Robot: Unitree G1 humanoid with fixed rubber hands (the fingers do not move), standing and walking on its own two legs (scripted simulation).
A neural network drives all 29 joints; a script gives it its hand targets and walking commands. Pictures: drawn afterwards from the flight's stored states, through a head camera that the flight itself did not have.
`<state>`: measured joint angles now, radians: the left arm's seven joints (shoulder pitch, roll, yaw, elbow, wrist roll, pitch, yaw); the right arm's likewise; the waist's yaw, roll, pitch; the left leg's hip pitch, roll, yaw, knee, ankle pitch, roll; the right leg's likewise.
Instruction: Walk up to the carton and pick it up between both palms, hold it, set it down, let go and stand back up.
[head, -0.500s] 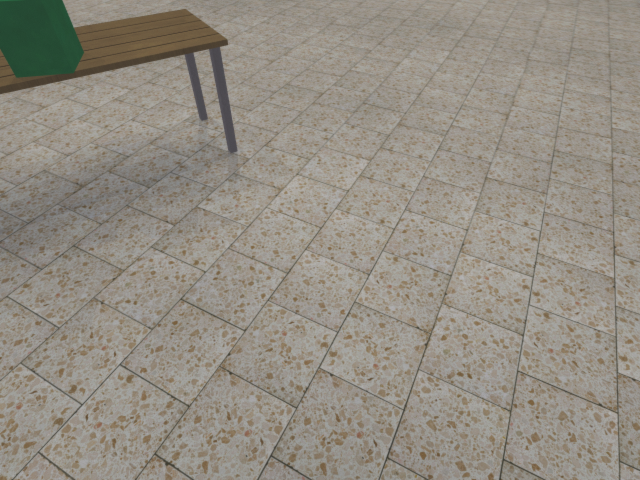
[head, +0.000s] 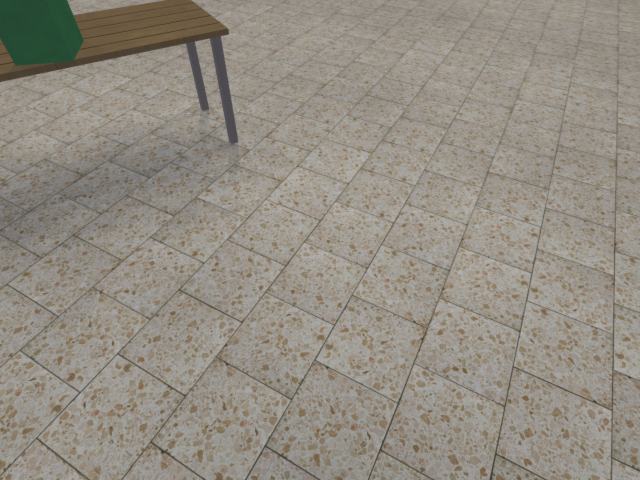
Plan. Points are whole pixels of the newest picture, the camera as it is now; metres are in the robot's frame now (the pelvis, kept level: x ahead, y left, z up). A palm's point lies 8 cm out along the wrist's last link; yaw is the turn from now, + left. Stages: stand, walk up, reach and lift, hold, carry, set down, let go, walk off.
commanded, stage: stand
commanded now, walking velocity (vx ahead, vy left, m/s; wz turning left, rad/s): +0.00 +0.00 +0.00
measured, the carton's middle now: (34, 17) +1.66 +1.05 -0.05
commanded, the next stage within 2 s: walk up in 1.70 s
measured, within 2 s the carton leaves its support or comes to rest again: neither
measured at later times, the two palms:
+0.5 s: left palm out of the picture -0.02 +0.20 -0.15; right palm out of the picture -0.03 -0.23 -0.15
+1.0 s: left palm out of the picture +0.01 +0.21 -0.15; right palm out of the picture -0.01 -0.20 -0.15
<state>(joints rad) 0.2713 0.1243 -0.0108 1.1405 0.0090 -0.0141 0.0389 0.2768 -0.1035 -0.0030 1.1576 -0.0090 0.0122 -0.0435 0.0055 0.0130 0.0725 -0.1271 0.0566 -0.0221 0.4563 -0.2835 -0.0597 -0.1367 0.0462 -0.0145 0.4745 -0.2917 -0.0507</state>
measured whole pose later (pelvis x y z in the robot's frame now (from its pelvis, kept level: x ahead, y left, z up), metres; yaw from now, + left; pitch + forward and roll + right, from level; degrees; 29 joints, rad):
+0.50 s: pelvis +0.01 -0.01 +0.00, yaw +0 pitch -1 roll -1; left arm 0.30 0.13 -0.01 1.15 0.01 -0.03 0.04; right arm 0.28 -0.14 -0.01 1.20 0.00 0.02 -0.05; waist 0.01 0.02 0.07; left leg -0.15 0.09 -0.04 0.47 -0.30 -0.08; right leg -0.14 0.08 -0.03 0.45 -0.28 -0.07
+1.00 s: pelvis +0.02 +0.00 +0.00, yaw +0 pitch -2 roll -1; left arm 0.27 0.13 -0.01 1.14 0.01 -0.02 0.05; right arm 0.29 -0.10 0.00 1.20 0.00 0.00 -0.06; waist 0.00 0.01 0.05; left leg -0.12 0.07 -0.02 0.47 -0.32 -0.06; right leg -0.11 0.06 -0.02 0.44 -0.30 -0.05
